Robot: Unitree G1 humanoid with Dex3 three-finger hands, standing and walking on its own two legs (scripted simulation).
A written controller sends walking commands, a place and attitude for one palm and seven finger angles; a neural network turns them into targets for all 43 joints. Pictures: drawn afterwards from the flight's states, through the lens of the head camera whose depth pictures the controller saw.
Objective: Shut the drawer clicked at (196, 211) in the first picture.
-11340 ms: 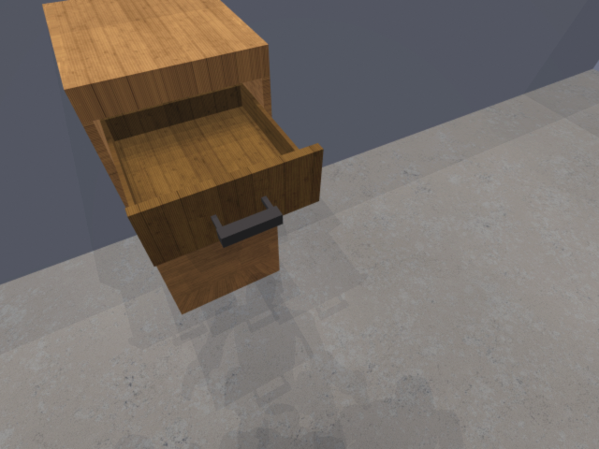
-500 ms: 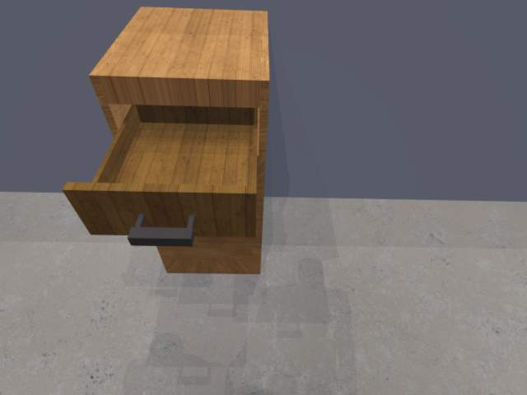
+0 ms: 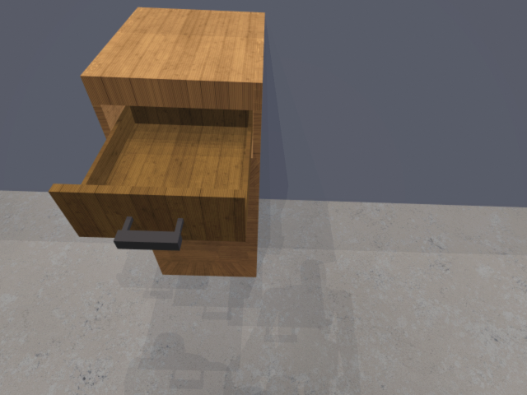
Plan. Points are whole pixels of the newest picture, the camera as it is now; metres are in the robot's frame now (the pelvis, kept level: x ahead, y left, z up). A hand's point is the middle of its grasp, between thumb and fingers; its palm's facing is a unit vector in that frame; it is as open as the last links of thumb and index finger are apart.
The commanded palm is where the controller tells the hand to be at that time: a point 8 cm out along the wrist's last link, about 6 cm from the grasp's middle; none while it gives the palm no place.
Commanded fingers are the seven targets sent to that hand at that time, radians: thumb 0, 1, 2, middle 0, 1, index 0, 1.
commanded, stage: shuffle to correct the standing spot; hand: left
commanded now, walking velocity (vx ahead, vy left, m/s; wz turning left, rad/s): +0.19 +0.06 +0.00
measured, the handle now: (151, 231) +0.39 +0.24 -0.02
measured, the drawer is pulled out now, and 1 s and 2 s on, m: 0.28 0.28 0.28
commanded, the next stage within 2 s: come to a stop and stand still in 0.22 s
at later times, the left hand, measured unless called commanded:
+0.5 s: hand (153, 380) +0.18 +0.21 -0.17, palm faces +0.08 -0.97 -0.24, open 7.3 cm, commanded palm none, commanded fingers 0.00 0.90 0.90 -0.20 -0.30 -0.20 -0.30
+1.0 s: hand out of the picture +0.08 +0.21 -0.17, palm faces +0.07 -0.98 -0.19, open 7.4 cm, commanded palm none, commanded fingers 0.00 0.90 0.90 -0.20 -0.30 -0.20 -0.30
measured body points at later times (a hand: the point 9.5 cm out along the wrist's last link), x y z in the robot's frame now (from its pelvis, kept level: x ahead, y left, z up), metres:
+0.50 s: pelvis +0.10 +0.02 -0.01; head +0.14 +0.01 +0.44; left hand +0.17 +0.26 -0.15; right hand +0.02 -0.18 -0.17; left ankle -0.01 +0.10 -0.70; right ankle +0.14 -0.08 -0.74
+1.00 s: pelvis +0.09 +0.04 +0.00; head +0.11 +0.03 +0.45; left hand +0.08 +0.26 -0.15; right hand +0.18 -0.18 -0.15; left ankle +0.12 +0.15 -0.73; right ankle +0.06 -0.07 -0.74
